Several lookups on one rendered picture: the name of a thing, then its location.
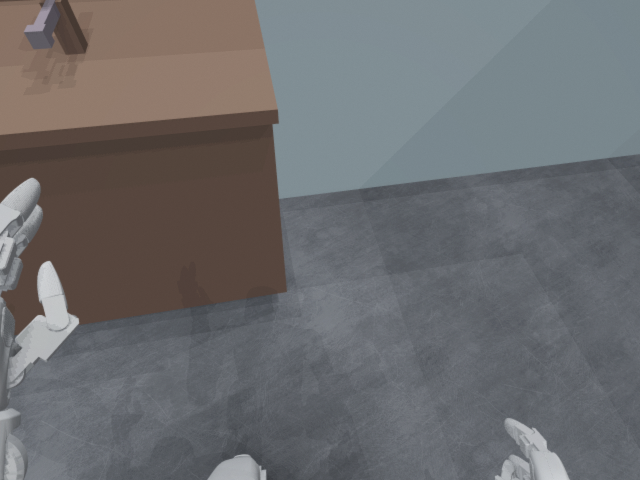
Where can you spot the counter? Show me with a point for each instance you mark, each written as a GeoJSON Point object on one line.
{"type": "Point", "coordinates": [148, 126]}

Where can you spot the robot left thigh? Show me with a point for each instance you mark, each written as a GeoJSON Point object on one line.
{"type": "Point", "coordinates": [242, 468]}

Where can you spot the right robot hand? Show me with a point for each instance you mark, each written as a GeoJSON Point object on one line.
{"type": "Point", "coordinates": [543, 465]}

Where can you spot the tap lever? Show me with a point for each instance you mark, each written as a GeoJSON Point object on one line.
{"type": "Point", "coordinates": [40, 33]}

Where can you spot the left robot hand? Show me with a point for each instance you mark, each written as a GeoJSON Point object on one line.
{"type": "Point", "coordinates": [20, 219]}

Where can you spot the robot left forearm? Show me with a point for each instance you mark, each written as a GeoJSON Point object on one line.
{"type": "Point", "coordinates": [13, 455]}

